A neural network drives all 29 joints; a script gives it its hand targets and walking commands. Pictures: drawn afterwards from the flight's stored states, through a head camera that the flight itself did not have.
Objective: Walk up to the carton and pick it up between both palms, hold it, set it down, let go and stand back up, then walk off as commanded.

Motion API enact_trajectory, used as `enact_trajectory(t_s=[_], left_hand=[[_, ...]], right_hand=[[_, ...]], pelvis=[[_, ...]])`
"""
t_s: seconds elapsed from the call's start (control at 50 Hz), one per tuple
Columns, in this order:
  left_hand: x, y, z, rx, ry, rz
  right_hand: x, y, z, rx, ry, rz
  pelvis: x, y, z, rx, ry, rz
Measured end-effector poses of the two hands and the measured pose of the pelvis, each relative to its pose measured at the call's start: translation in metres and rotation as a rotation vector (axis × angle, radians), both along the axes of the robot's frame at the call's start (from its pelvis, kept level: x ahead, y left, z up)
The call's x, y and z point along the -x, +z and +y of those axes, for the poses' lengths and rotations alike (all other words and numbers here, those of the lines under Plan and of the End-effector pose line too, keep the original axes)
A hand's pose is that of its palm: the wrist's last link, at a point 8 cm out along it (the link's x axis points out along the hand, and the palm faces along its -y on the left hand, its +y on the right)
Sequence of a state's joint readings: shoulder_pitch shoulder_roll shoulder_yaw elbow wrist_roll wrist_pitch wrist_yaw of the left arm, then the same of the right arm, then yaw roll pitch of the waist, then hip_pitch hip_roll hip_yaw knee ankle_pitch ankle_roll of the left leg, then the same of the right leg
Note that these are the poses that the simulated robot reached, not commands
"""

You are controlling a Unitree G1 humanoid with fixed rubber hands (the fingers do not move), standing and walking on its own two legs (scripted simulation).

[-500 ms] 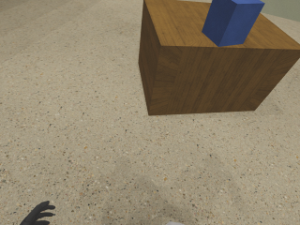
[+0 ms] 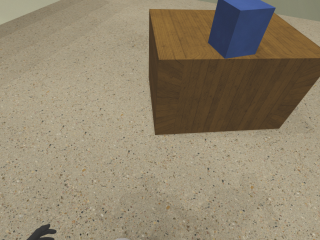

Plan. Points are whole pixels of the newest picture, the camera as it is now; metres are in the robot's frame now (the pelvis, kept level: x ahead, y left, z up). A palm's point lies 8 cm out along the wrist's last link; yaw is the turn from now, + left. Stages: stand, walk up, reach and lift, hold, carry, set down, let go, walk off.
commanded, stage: walk up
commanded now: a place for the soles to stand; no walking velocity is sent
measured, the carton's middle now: (237, 27) +1.20 -0.40 +0.04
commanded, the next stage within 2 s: none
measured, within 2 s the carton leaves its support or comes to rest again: neither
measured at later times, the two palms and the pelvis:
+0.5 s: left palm (66, 230) +0.18 +0.25 -0.12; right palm out of the picture +0.07 -0.41 -0.05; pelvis +0.07 -0.05 -0.01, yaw +0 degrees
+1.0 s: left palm (96, 218) +0.21 +0.18 -0.10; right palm out of the picture +0.23 -0.48 -0.08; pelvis +0.14 -0.14 -0.01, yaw +3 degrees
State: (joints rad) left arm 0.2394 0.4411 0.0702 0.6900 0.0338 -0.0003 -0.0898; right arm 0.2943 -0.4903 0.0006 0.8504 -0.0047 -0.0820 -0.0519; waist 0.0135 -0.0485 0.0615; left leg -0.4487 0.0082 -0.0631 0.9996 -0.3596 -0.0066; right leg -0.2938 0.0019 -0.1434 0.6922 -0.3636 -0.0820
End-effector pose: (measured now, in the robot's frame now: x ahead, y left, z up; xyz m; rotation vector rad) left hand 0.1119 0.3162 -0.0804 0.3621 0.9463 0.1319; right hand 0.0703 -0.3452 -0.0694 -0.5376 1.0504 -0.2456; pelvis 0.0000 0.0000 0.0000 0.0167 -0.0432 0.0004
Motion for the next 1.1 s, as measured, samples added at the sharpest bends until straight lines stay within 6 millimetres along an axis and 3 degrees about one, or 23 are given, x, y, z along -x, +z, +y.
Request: enact_trajectory(t_s=[0.16, 0.24, 0.4, 0.5, 0.62, 0.72, 0.8, 0.9, 1.0, 1.1], left_hand=[[-0.002, -0.022, 0.005, 0.037, 0.049, 0.060], [-0.014, -0.029, 0.004, 0.055, 0.057, 0.069], [-0.057, -0.033, -0.026, 0.081, 0.018, 0.036], [-0.070, -0.036, -0.062, 0.074, 0.000, 0.044], [-0.081, -0.041, -0.114, 0.025, -0.014, 0.047], [-0.074, -0.019, -0.133, 0.000, 0.022, 0.056], [-0.085, -0.007, -0.139, -0.016, 0.035, 0.046], [-0.094, -0.011, -0.143, -0.012, 0.049, 0.070], [-0.099, -0.024, -0.137, 0.010, 0.076, 0.101], [-0.121, -0.031, -0.142, 0.034, 0.073, 0.094]], right_hand=[[-0.027, 0.001, 0.010, 0.017, 0.037, 0.055], [-0.019, 0.003, 0.012, 0.032, 0.020, 0.081], [0.007, 0.026, -0.028, 0.108, -0.041, 0.145], [0.003, 0.023, -0.069, 0.117, -0.048, 0.150], [-0.034, -0.007, -0.132, 0.098, -0.031, 0.097], [-0.091, -0.011, -0.133, 0.010, -0.018, 0.003], [-0.123, -0.007, -0.140, -0.016, 0.015, -0.031], [-0.145, -0.006, -0.146, -0.006, 0.040, -0.003], [-0.164, -0.006, -0.136, 0.005, 0.072, 0.019], [-0.146, -0.001, -0.138, 0.027, 0.033, 0.058]], pelvis=[[-0.028, -0.004, 0.004, 0.033, 0.043, 0.030], [-0.041, -0.005, 0.005, 0.024, 0.047, 0.030], [-0.061, -0.003, -0.020, 0.031, 0.012, 0.037], [-0.069, -0.008, -0.055, 0.015, -0.004, 0.046], [-0.079, -0.026, -0.110, -0.016, -0.018, 0.019], [-0.094, -0.011, -0.135, -0.027, -0.006, -0.004], [-0.110, -0.005, -0.146, -0.013, 0.006, 0.001], [-0.127, -0.005, -0.151, -0.002, 0.022, 0.024], [-0.145, -0.009, -0.145, 0.019, 0.049, 0.042], [-0.162, -0.009, -0.145, 0.018, 0.040, 0.036]])
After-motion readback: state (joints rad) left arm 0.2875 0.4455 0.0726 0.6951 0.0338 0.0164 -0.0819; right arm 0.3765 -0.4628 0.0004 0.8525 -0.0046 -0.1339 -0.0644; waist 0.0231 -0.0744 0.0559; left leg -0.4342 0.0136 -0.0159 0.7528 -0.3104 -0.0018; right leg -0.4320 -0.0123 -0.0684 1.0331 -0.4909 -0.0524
